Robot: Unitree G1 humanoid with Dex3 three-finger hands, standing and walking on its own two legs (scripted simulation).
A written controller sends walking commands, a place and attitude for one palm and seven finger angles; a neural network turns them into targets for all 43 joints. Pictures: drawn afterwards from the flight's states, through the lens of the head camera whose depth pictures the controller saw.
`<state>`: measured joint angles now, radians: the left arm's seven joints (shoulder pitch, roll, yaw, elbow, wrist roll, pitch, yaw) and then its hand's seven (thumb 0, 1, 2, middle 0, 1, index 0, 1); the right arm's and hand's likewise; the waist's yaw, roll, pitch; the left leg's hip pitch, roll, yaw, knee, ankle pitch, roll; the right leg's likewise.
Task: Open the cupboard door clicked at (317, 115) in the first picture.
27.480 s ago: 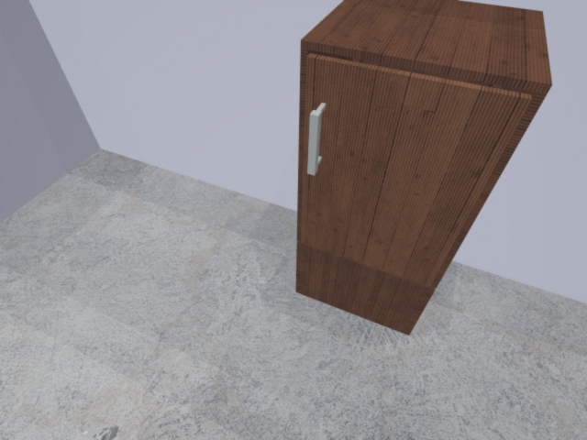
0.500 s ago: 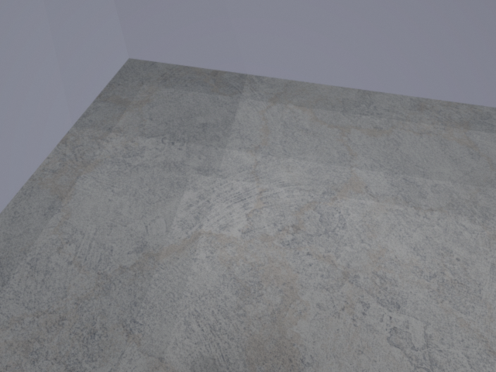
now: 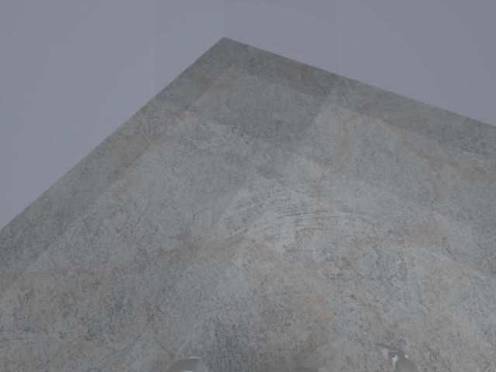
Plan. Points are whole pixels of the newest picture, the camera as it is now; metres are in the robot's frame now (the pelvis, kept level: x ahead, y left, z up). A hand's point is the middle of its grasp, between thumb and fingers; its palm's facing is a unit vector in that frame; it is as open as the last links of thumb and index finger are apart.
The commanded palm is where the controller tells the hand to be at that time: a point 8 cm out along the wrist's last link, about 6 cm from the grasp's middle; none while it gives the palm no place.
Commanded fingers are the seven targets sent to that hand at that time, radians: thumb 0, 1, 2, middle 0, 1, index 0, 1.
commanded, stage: turn to face it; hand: left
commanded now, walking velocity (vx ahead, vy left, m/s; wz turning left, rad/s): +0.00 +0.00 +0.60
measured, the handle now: out of the picture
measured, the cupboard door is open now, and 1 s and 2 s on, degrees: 47 47 47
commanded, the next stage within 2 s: none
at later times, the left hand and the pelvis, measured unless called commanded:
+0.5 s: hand out of the picture +0.05 +0.14 -0.16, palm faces +0.33 -0.92 -0.21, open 7.4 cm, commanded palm none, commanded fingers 0.00 0.90 0.90 -0.20 -0.30 -0.20 -0.30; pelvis +0.05 -0.06 +0.01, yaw +20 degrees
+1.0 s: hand out of the picture +0.05 +0.12 -0.13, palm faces +0.58 -0.77 -0.29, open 7.4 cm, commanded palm none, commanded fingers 0.00 0.90 0.90 -0.20 -0.30 -0.20 -0.30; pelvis +0.09 -0.11 +0.02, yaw +38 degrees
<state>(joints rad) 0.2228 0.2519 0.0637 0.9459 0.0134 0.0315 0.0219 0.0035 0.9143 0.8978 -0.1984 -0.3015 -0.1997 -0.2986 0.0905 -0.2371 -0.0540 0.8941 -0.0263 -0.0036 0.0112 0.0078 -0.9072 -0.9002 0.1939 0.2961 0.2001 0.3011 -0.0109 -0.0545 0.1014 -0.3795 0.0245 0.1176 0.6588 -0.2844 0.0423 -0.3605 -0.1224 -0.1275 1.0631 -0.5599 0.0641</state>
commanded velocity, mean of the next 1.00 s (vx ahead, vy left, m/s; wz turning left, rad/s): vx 0.00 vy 0.00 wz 0.60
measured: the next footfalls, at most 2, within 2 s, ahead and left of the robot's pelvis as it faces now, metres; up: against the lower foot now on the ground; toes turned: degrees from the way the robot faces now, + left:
right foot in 0.22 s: +0.12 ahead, -0.18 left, +0.00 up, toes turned +5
left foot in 0.52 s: +0.04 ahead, +0.06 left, +0.00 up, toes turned +26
